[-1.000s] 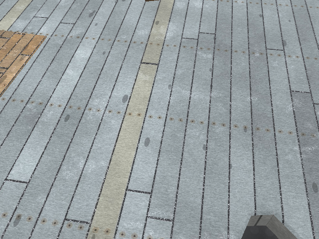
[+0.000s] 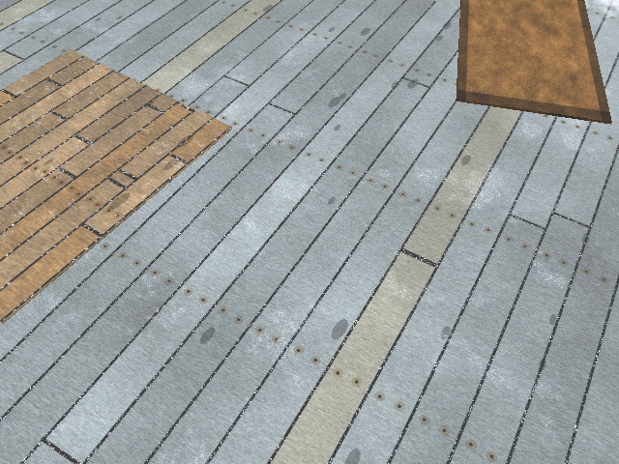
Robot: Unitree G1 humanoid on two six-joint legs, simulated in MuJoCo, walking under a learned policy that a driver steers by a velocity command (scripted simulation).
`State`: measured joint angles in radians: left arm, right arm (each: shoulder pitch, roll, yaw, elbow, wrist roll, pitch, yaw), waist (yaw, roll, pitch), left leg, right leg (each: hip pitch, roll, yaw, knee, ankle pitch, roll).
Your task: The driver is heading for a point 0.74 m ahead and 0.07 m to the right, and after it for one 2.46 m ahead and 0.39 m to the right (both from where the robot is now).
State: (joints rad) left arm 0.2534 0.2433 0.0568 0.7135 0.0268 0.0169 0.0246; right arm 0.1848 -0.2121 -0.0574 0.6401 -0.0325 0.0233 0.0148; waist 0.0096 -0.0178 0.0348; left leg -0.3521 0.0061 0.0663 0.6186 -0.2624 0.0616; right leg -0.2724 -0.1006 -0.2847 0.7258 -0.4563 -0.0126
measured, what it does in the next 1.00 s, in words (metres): walks ahead: right foot, then left foot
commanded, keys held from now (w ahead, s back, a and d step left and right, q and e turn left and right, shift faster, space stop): w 0.84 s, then w+e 0.16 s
